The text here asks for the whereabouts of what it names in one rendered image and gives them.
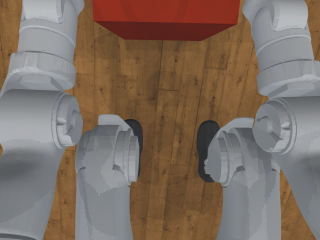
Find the carton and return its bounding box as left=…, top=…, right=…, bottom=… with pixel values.
left=92, top=0, right=240, bottom=41

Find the robot right forearm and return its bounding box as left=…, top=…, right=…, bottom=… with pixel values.
left=242, top=0, right=320, bottom=100

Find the left robot upper arm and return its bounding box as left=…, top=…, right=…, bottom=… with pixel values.
left=0, top=89, right=83, bottom=240

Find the robot left forearm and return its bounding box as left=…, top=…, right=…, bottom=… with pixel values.
left=0, top=0, right=85, bottom=98

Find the robot left thigh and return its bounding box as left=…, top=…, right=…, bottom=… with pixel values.
left=75, top=124, right=140, bottom=240

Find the right robot upper arm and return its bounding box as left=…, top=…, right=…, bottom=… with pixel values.
left=252, top=96, right=320, bottom=240

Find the robot right shin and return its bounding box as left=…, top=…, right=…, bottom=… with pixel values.
left=204, top=117, right=281, bottom=182

